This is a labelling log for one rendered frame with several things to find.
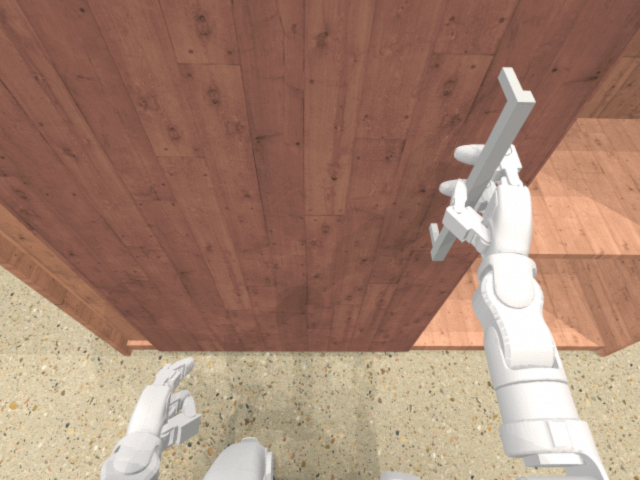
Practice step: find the handle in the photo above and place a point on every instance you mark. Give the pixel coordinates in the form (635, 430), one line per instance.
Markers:
(518, 107)

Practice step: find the right robot hand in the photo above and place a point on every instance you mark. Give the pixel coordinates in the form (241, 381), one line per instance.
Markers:
(506, 209)

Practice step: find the robot left shin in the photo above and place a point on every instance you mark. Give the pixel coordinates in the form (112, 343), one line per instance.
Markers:
(250, 439)

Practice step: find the robot right forearm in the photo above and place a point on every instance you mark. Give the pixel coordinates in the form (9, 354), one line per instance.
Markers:
(540, 420)

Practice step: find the left robot hand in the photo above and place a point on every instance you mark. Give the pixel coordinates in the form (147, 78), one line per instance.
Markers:
(155, 409)

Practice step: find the left robot thigh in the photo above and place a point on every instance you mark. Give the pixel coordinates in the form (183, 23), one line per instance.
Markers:
(242, 461)

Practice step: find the robot left forearm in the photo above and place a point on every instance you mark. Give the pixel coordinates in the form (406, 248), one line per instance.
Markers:
(136, 456)

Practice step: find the wardrobe door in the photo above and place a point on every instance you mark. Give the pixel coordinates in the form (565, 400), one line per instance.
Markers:
(261, 175)
(15, 232)

